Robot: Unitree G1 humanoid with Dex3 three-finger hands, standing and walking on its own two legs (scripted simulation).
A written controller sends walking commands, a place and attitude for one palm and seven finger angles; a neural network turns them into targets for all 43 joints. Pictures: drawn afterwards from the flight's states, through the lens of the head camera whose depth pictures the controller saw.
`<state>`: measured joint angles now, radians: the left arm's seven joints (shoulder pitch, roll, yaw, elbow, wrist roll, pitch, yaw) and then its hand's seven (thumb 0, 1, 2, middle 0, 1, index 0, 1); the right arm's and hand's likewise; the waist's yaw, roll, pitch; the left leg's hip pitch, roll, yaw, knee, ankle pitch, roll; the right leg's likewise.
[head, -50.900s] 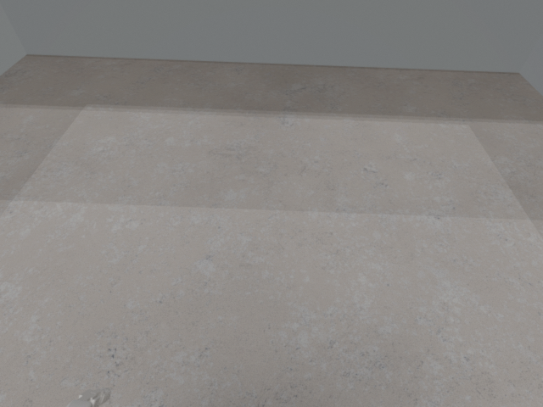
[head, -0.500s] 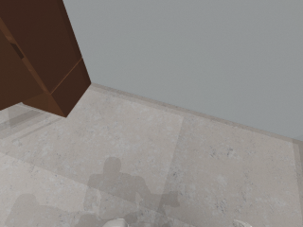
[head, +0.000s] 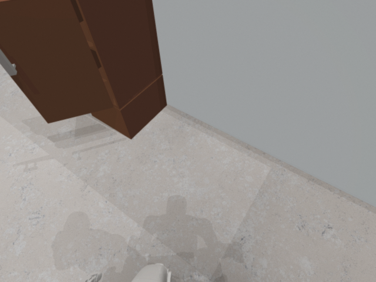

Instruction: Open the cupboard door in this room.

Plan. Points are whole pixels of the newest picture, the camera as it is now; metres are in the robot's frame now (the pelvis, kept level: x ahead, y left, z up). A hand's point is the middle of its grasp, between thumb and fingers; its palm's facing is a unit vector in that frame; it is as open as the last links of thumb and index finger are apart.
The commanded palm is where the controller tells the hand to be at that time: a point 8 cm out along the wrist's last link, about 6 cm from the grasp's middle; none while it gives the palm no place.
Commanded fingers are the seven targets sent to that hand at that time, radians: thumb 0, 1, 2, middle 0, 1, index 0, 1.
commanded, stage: turn to face it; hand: left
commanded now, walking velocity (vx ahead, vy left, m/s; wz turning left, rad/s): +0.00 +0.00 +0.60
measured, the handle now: (2, 55) +0.87 +0.77 -0.03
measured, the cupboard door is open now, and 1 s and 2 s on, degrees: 54 54 54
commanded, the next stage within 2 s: take the last steps up to it in 0.62 s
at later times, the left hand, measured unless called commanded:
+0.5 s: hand out of the picture +0.08 +0.23 -0.16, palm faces +0.25 -0.93 -0.25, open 7.4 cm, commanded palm none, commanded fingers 0.00 0.90 0.90 -0.20 -0.30 -0.20 -0.30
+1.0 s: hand out of the picture -0.03 +0.19 -0.19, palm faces +0.47 -0.86 -0.20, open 7.3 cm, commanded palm none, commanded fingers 0.00 0.90 0.90 -0.20 -0.30 -0.20 -0.30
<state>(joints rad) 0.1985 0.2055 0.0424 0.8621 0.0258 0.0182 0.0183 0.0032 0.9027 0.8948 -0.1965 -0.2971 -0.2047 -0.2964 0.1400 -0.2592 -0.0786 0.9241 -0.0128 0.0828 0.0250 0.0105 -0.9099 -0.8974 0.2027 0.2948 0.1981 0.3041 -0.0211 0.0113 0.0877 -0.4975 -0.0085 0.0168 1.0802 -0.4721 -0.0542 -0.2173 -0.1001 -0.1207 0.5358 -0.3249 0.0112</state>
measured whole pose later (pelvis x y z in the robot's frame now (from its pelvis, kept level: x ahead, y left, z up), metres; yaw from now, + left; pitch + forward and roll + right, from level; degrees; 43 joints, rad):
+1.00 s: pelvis +0.06 +0.01 -0.01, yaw +24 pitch +0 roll +1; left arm 0.32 0.23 0.07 1.03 0.02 0.02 -0.01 0.00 0.91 0.89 -0.20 -0.30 -0.21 -0.30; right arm 0.17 -0.20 -0.04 0.97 -0.02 0.00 0.02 0.01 -0.91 -0.90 0.20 0.29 0.20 0.30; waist 0.03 -0.07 0.05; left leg -0.27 -0.02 0.09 0.56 -0.28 0.04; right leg -0.24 -0.12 -0.14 0.75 -0.48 0.03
